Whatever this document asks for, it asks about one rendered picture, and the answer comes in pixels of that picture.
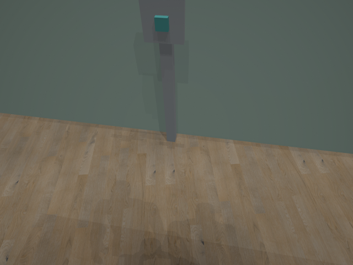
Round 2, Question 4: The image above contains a button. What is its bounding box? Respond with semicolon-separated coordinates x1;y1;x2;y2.
154;15;169;32

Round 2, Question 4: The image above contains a panel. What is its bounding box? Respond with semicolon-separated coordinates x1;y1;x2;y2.
138;0;185;142

